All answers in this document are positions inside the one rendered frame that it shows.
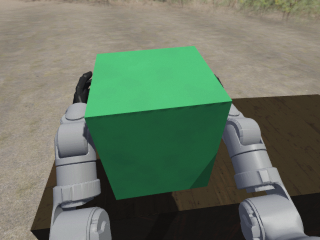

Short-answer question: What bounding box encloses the right robot upper arm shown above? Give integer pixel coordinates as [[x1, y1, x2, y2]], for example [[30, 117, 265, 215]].
[[238, 193, 320, 240]]

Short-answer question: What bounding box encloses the robot right forearm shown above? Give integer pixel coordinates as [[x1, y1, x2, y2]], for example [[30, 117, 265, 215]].
[[221, 104, 304, 232]]

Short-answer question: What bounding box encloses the left robot upper arm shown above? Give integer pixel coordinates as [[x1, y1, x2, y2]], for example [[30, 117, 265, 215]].
[[50, 206, 112, 240]]

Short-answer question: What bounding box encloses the robot left forearm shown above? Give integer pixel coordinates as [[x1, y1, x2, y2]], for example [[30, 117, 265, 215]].
[[49, 102, 101, 240]]

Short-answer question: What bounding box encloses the left robot hand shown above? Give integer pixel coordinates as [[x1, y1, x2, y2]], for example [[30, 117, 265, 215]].
[[72, 71, 93, 104]]

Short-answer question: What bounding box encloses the pedestal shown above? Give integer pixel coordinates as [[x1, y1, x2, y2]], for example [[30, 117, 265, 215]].
[[30, 94, 320, 240]]

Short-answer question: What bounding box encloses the carton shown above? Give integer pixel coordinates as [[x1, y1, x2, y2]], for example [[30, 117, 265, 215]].
[[84, 46, 232, 200]]

